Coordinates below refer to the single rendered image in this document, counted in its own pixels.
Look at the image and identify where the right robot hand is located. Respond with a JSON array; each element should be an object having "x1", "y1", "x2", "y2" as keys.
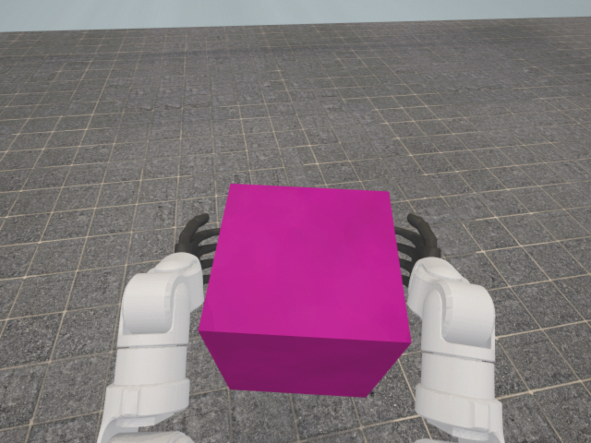
[{"x1": 394, "y1": 213, "x2": 441, "y2": 287}]

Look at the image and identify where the left robot hand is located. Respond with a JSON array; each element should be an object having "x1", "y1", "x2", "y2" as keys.
[{"x1": 175, "y1": 213, "x2": 221, "y2": 285}]

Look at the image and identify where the left robot forearm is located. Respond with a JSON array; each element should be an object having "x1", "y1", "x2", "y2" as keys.
[{"x1": 97, "y1": 252, "x2": 204, "y2": 443}]

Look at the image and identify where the right robot forearm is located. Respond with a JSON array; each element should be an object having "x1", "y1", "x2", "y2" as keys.
[{"x1": 407, "y1": 257, "x2": 505, "y2": 443}]

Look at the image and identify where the carton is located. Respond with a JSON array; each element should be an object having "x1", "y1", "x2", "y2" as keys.
[{"x1": 199, "y1": 184, "x2": 412, "y2": 398}]

